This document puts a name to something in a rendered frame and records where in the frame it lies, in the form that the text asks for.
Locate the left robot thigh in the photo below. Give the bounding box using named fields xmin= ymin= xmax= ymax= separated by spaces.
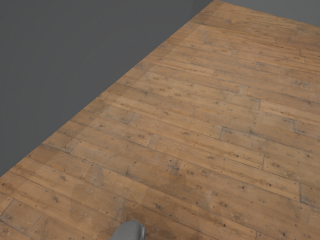
xmin=110 ymin=221 xmax=146 ymax=240

